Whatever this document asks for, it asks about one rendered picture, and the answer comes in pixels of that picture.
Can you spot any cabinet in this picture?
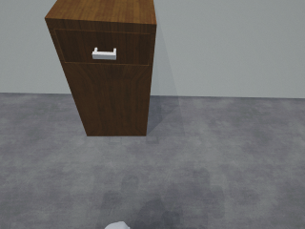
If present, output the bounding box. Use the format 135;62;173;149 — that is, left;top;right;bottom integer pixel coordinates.
45;0;157;136

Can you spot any handle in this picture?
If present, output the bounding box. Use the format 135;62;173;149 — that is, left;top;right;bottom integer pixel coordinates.
91;47;116;60

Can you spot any drawer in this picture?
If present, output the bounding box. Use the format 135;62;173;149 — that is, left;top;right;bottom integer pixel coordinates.
54;28;151;65

